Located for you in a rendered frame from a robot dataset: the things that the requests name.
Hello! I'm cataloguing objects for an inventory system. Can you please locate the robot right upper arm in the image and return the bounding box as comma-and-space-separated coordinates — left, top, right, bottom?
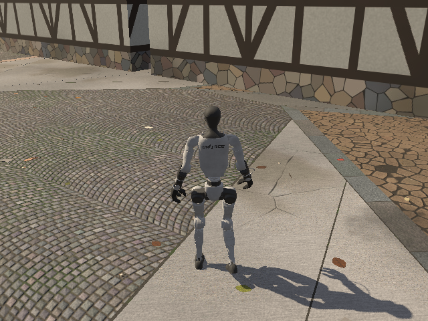
227, 134, 246, 171

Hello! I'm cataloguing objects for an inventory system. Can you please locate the robot right forearm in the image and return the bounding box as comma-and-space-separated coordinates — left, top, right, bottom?
240, 160, 251, 181

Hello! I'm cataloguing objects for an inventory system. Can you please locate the robot left foot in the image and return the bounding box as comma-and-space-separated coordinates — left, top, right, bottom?
195, 253, 205, 270

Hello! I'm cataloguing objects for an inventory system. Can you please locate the robot left forearm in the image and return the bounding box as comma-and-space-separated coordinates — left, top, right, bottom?
173, 163, 187, 191

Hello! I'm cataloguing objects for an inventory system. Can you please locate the robot left upper arm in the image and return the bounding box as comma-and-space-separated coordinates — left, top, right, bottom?
181, 135, 199, 173

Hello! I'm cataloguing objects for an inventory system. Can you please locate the robot left hand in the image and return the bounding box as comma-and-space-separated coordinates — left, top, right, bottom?
171, 187, 186, 203

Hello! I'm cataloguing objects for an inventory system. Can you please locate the robot right hand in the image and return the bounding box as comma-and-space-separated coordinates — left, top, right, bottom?
237, 178, 253, 189

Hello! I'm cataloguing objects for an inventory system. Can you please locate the robot right shin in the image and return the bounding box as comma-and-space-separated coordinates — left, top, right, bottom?
223, 219, 235, 265

